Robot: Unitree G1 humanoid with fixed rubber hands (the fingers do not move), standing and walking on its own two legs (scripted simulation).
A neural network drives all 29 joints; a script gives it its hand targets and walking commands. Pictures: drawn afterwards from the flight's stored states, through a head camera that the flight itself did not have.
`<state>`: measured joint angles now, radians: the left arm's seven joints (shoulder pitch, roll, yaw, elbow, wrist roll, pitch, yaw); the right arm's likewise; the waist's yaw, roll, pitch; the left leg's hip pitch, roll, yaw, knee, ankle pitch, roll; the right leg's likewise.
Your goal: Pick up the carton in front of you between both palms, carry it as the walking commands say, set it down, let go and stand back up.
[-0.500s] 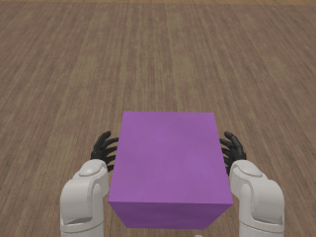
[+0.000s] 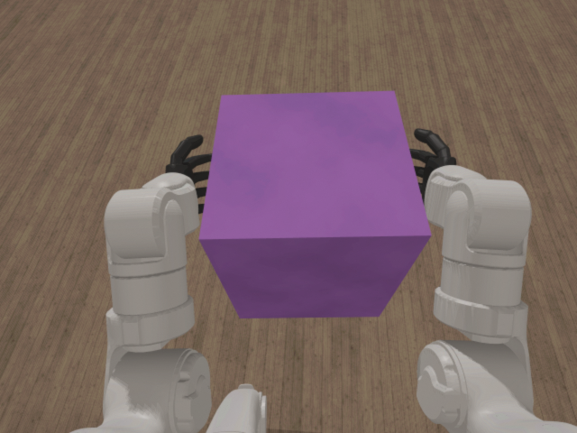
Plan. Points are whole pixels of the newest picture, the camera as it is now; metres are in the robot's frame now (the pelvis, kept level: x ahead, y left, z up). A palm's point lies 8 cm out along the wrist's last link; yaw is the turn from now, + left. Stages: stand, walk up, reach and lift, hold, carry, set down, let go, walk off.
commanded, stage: carry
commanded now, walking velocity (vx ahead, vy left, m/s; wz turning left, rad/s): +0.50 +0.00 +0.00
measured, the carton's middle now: (308, 217) +0.39 +0.01 +0.08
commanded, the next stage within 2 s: none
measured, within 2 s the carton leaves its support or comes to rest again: neither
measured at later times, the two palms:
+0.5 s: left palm (238, 34) +0.73 +0.15 +0.15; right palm (410, 37) +0.71 -0.15 +0.16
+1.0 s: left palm out of the picture +1.02 +0.18 +0.19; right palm out of the picture +1.02 -0.12 +0.19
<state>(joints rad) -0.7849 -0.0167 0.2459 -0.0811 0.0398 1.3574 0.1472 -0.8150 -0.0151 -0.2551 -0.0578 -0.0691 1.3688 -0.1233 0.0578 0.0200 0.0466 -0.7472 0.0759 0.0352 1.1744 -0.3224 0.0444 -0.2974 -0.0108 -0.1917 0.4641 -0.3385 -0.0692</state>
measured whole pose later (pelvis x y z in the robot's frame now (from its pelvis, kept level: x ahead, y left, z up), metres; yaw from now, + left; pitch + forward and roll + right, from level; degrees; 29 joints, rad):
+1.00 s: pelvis +0.63 +0.02 +0.03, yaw +0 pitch +4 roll +1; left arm -0.86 0.02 0.28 0.01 0.03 1.31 0.14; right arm -0.86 0.02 -0.29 0.00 -0.10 1.31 -0.13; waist 0.01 -0.04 0.06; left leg -0.54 -0.03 0.12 0.59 -0.20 0.09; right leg -0.31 -0.01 -0.04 0.83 -0.55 -0.01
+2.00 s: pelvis +0.72 +0.00 +0.05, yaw +0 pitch +1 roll +0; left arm -0.64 -0.01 0.19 0.22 0.07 1.24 0.12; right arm -0.66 -0.01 -0.19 0.25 -0.06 1.22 -0.12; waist 0.00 0.00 -0.10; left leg -0.31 0.00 0.09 0.56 -0.33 0.03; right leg -0.24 0.01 -0.04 0.55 -0.39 -0.02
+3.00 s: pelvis +1.11 -0.01 +0.06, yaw +0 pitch +4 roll +1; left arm -0.83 0.00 0.28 0.04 0.04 1.33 0.15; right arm -0.85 0.01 -0.30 0.05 -0.08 1.33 -0.14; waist 0.04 -0.02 -0.01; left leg -0.61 -0.01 0.15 0.61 -0.17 0.09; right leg -0.12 -0.03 -0.11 0.59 -0.55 -0.03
